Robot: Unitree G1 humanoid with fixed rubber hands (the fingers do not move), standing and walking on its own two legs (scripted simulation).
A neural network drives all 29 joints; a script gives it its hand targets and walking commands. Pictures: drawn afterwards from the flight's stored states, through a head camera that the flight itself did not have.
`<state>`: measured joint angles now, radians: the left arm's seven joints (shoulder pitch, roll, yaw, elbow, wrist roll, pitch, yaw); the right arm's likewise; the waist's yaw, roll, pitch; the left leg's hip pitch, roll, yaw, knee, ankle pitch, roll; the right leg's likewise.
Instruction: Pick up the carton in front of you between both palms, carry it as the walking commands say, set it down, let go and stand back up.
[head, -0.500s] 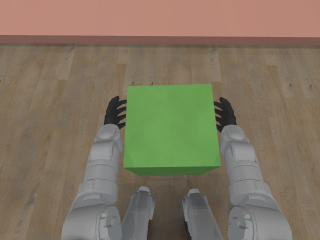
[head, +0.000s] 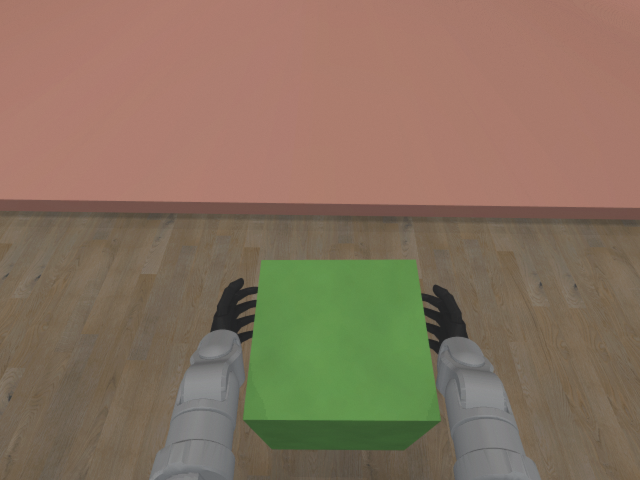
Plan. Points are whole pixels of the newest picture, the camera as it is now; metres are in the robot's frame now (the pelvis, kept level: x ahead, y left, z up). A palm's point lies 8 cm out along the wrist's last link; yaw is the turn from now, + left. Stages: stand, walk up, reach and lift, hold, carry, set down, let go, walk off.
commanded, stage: reach and lift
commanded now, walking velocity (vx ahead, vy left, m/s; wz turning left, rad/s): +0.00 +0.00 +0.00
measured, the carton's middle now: (338, 362) +0.31 +0.00 -0.09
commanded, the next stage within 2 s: hold in 1.24 s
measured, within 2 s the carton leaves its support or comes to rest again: neither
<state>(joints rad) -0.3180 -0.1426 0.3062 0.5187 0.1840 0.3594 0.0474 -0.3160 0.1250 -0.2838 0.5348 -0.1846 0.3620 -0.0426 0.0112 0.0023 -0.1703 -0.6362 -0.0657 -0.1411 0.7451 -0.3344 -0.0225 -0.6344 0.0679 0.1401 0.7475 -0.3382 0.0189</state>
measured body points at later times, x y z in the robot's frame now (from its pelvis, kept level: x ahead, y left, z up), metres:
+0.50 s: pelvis -0.01 +0.00 +0.03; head -0.04 +0.00 +0.48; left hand +0.30 +0.16 +0.05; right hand +0.30 -0.15 +0.04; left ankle +0.02 +0.13 -0.71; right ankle +0.01 -0.13 -0.71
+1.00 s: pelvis +0.01 +0.00 +0.03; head -0.03 +0.00 +0.48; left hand +0.31 +0.15 +0.06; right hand +0.31 -0.15 +0.06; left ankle +0.02 +0.13 -0.71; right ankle +0.01 -0.13 -0.71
